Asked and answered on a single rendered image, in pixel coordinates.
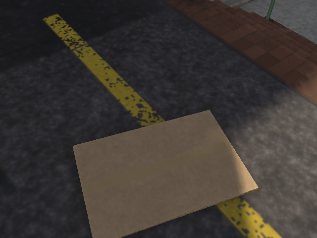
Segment stairs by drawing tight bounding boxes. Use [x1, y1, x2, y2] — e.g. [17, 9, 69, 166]
[212, 0, 317, 64]

